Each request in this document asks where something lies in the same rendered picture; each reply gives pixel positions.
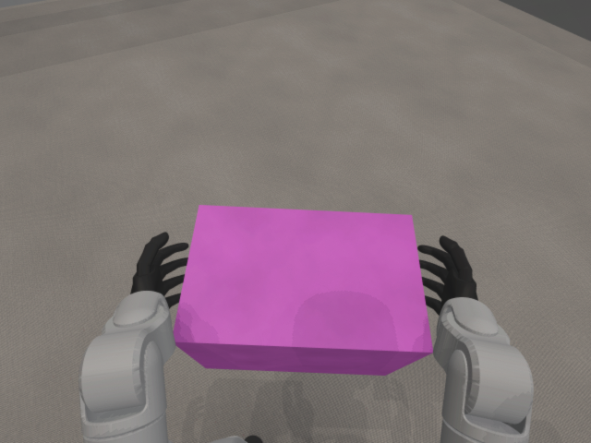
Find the left robot forearm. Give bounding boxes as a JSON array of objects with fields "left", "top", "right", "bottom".
[{"left": 78, "top": 291, "right": 175, "bottom": 443}]

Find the robot right hand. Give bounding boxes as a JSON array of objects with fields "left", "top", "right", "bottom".
[{"left": 417, "top": 235, "right": 478, "bottom": 315}]

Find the robot left hand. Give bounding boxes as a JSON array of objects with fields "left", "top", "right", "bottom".
[{"left": 130, "top": 232, "right": 188, "bottom": 309}]

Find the right robot forearm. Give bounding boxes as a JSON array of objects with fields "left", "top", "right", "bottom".
[{"left": 433, "top": 297, "right": 534, "bottom": 443}]

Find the carton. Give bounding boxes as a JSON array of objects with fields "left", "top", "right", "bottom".
[{"left": 173, "top": 205, "right": 433, "bottom": 376}]

